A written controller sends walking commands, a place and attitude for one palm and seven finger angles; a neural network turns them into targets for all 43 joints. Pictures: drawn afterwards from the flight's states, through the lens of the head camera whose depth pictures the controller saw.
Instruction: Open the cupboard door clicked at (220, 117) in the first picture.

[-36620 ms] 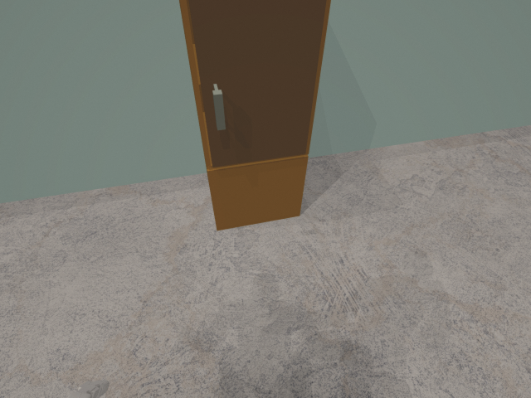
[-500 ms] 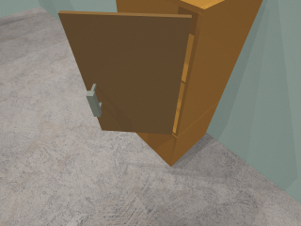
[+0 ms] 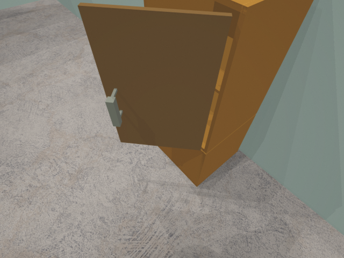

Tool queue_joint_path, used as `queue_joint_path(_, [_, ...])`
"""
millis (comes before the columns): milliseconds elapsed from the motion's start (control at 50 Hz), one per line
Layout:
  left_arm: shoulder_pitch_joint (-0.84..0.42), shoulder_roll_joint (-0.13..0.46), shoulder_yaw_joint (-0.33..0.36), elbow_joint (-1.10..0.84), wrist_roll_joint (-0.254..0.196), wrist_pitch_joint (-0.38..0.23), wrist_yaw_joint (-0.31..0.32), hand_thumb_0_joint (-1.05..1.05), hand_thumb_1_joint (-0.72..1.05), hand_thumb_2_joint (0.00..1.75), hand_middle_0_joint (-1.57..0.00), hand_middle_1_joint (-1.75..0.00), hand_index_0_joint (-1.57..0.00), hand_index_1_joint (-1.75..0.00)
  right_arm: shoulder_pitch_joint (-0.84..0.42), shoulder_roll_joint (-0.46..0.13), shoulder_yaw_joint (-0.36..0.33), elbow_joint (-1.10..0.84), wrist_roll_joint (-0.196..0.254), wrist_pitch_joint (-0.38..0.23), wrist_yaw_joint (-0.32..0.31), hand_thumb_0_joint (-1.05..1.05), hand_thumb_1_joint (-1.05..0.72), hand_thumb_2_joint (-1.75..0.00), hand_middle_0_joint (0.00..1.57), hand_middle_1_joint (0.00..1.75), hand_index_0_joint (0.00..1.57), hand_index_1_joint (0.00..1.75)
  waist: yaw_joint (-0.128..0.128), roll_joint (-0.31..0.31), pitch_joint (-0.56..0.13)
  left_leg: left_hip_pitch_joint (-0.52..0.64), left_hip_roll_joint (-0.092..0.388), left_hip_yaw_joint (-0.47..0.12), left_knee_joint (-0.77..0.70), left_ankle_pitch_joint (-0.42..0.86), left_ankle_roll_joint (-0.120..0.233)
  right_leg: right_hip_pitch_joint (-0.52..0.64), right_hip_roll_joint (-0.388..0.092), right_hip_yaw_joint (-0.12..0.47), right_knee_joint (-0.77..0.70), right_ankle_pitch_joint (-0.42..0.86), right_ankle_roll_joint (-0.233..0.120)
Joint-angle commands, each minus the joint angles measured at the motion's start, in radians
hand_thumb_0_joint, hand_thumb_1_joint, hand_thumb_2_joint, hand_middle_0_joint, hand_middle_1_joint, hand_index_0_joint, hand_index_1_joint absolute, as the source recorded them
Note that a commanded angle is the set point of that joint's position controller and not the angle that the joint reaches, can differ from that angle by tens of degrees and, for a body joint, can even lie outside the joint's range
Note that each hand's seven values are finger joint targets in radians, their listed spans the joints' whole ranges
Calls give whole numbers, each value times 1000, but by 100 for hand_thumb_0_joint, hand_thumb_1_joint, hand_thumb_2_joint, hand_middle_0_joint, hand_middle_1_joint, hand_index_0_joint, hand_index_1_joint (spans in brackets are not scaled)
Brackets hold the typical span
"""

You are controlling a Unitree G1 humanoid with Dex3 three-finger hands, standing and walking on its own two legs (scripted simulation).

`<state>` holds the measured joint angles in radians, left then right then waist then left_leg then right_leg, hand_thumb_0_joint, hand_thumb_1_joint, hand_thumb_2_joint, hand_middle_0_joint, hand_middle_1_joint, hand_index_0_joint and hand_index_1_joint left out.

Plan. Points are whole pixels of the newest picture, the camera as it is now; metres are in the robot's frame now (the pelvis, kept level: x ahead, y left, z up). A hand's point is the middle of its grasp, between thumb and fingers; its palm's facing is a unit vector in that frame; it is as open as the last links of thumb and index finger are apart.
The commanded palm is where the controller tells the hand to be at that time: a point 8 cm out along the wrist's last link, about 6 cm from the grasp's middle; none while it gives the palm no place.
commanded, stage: come to a stop and stand still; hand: left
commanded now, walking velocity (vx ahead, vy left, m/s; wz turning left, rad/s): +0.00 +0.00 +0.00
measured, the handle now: (116, 107) +0.58 +0.24 -0.07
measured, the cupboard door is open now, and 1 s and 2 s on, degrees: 43 43 43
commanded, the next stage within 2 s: none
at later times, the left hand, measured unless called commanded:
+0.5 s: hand out of the picture -0.02 +0.19 -0.17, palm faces +0.05 -0.98 -0.22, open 7.4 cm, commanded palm none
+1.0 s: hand out of the picture -0.15 +0.19 -0.17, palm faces +0.06 -0.98 -0.17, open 7.4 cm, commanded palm none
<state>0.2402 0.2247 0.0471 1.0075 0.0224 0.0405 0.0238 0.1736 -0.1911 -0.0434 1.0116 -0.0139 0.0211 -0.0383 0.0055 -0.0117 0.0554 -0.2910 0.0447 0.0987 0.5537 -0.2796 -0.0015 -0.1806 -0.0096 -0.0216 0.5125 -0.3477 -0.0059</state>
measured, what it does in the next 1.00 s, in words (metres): shifts its weight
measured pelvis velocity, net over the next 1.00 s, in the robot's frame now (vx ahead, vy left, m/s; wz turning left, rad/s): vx -0.10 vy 0.02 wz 0.03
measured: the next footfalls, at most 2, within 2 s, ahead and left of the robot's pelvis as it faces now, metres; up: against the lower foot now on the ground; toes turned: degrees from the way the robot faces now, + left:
right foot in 1.34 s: -0.11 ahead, -0.06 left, +0.00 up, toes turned -5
left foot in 1.56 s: -0.15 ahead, +0.17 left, +0.00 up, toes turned +2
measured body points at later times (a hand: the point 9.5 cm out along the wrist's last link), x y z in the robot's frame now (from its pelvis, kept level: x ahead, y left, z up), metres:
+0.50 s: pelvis -0.07 -0.01 +0.00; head -0.09 +0.01 +0.45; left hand -0.03 +0.24 -0.15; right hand +0.02 -0.26 -0.12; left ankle +0.01 +0.09 -0.73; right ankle -0.05 -0.11 -0.73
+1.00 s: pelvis -0.10 +0.02 +0.01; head -0.11 +0.04 +0.45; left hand -0.15 +0.24 -0.16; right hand -0.10 -0.21 -0.15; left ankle +0.01 +0.09 -0.73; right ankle -0.05 -0.11 -0.73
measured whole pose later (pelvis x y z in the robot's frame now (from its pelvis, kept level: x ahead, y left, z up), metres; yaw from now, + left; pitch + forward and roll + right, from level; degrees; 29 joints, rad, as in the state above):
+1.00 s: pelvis -0.10 +0.02 +0.01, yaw +2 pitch -2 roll -2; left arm 0.42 0.16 0.01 1.05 0.03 0.01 0.03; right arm 0.31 -0.15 -0.02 1.08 -0.02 0.03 -0.01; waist 0.00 -0.01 0.00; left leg -0.34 -0.03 0.05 0.46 -0.16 0.06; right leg -0.24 -0.01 -0.04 0.47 -0.24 0.00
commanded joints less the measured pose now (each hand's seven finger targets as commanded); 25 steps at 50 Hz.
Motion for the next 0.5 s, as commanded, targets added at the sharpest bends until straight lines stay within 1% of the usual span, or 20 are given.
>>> queue_joint_path(0, [18, 159, 25, -135, 20, -45, 14, 0, 90, 90, -20, -30, -20, -30, 27, -175, -52, -157, -13, -56, -3, 0, -90, -90, 20, 30, 20, 30, -30, 37, -197, 109, 52, -106, -1, 391, 40, -19, -117, 93, -1, 471, -56])
queue_joint_path(20, [51, 156, 19, -134, 6, -52, 16, 0, 90, 90, -20, -30, -20, -30, 25, -178, -41, -147, -15, -51, -7, 0, -90, -90, 20, 30, 20, 30, -9, -25, -229, 124, 67, -88, 66, 535, 47, 20, -104, 79, 13, 640, -51])
queue_joint_path(40, [91, 156, 24, -138, 3, -54, 19, 0, 90, 90, -20, -30, -20, -30, 32, -164, -39, -163, -10, -46, -7, 0, -90, -90, 20, 30, 20, 30, 4, -97, -226, 62, 47, -62, 101, 463, 44, 69, -124, 93, 13, 783, -48])
queue_joint_path(60, [123, 156, 23, -133, 4, -53, 20, 0, 90, 90, -20, -30, -20, -30, 28, -127, -27, -175, -10, -40, -3, 0, -90, -90, 20, 30, 20, 30, 18, -184, -199, -37, 2, -34, 125, 247, 39, 145, -151, 114, 14, 933, -43])
queue_joint_path(80, [145, 160, 27, -130, 6, -50, 23, 0, 90, 90, -20, -30, -20, -30, 1, -106, -24, -188, -7, -31, -2, 0, -90, -90, 20, 30, 20, 30, 32, -241, -149, -144, -32, -32, 159, -61, 35, 187, -193, 156, 6, 1012, -54])
queue_joint_path(100, [155, 163, 27, -138, 13, -48, 27, 0, 90, 90, -20, -30, -20, -30, -21, -110, -28, -198, -6, -23, -3, 0, -90, -90, 20, 30, 20, 30, 35, -211, -122, -180, -29, -56, 188, -157, 39, 184, -224, 189, -2, 1004, -76])
queue_joint_path(140, [127, 167, 23, -161, 16, -45, 27, 0, 90, 90, -20, -30, -20, -30, -31, -111, -31, -203, -4, -11, 1, 0, -90, -90, 20, 30, 20, 30, 21, -119, -78, -162, -24, -69, 216, -141, 35, 111, -220, 194, -35, 850, -120])
queue_joint_path(160, [97, 170, 17, -176, 14, -48, 26, 0, 90, 90, -20, -30, -20, -30, -19, -110, -28, -202, -3, -10, 8, 0, -90, -90, 20, 30, 20, 30, 3, -89, -62, -122, -26, -65, 188, -103, 36, 65, -204, 183, -50, 754, -128])
queue_joint_path(180, [60, 188, 17, -188, 12, -48, 24, 0, 90, 90, -20, -30, -20, -30, -6, -124, -32, -195, -2, -10, 11, 0, -90, -90, 20, 30, 20, 30, -13, -102, -43, -75, -22, -63, 148, -62, 35, 1, -191, 168, -67, 641, -134])
queue_joint_path(220, [10, 199, 15, -200, 6, -47, 18, 0, 90, 90, -20, -30, -20, -30, 29, -156, -34, -177, -4, -16, 14, 0, -90, -90, 20, 30, 20, 30, -37, -85, -10, 53, -12, -69, 28, 47, 39, -126, -162, 148, -101, 374, -113])
queue_joint_path(240, [1, 192, 12, -197, 2, -48, 16, 0, 90, 90, -20, -30, -20, -30, 41, -176, -34, -168, -5, -24, 15, 0, -90, -90, 20, 30, 20, 30, -43, -44, -1, 106, 14, -106, -26, 110, 49, -179, -129, 131, -101, 241, -91])
queue_joint_path(260, [8, 179, 7, -194, 1, -49, 13, 0, 90, 90, -20, -30, -20, -30, 44, -193, -32, -161, -7, -31, 19, 0, -90, -90, 20, 30, 20, 30, -35, 25, -1, 129, 51, -146, -66, 160, 64, -195, -87, 101, -95, 145, -66])
queue_joint_path(280, [24, 166, 5, -185, -1, -47, 12, 0, 90, 90, -20, -30, -20, -30, 26, -207, -28, -158, -12, -30, 21, 0, -90, -90, 20, 30, 20, 30, -17, 69, 25, 76, 76, -185, -94, 116, 78, -179, -61, 87, -112, 53, -45])
queue_joint_path(300, [35, 169, 4, -171, 1, -42, 11, 0, 90, 90, -20, -30, -20, -30, 8, -204, -25, -154, -14, -28, 24, 0, -90, -90, 20, 30, 20, 30, -7, 142, 48, 11, 77, -207, -133, 21, 78, -147, -54, 79, -116, -9, -38])
queue_joint_path(320, [48, 170, 1, -152, 0, -41, 9, 0, 90, 90, -20, -30, -20, -30, -10, -197, -18, -152, -14, -26, 24, 0, -90, -90, 20, 30, 20, 30, 1, 156, 76, -49, 74, -220, -171, -82, 75, -117, -51, 77, -125, -24, -34])
queue_joint_path(340, [62, 169, 0, -136, 1, -44, 6, 0, 90, 90, -20, -30, -20, -30, -17, -194, -15, -155, -14, -24, 24, 0, -90, -90, 20, 30, 20, 30, 6, 150, 84, -77, 64, -218, -191, -147, 68, -101, -53, 84, -140, -38, -36])
queue_joint_path(380, [75, 163, -4, -120, 1, -48, 3, 0, 90, 90, -20, -30, -20, -30, 10, -180, -8, -148, -14, -24, 25, 0, -90, -90, 20, 30, 20, 30, 3, 91, 61, -68, 50, -203, -183, -143, 59, -91, -67, 99, -171, -71, -40])
queue_joint_path(440, [69, 152, -4, -108, 1, -48, 0, 0, 90, 90, -20, -30, -20, -30, 46, -176, -8, -129, -17, -23, 26, 0, -90, -90, 20, 30, 20, 30, -10, 42, 29, -39, 43, -199, -185, -155, 53, -122, -76, 107, -197, -141, -42])
queue_joint_path(460, [66, 150, -4, -110, 3, -47, 1, 0, 90, 90, -20, -30, -20, -30, 67, -172, -7, -123, -16, -24, 27, 0, -90, -90, 20, 30, 20, 30, -12, 14, 25, -41, 50, -203, -195, -164, 55, -114, -73, 90, -195, -139, -38])
queue_joint_path(480, [74, 141, -4, -106, 3, -46, 0, 0, 90, 90, -20, -30, -20, -30, 72, -174, -8, -118, -17, -24, 27, 0, -90, -90, 20, 30, 20, 30, -10, 19, 16, -46, 50, -207, -200, -176, 55, -117, -71, 91, -192, -145, -37])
